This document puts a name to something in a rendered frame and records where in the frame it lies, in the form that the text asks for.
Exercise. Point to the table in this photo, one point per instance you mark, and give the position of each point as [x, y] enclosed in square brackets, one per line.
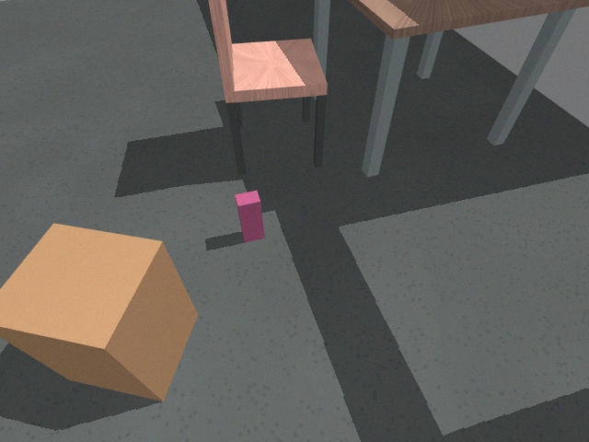
[400, 19]

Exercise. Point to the chair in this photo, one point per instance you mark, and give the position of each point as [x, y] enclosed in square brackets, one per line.
[268, 70]

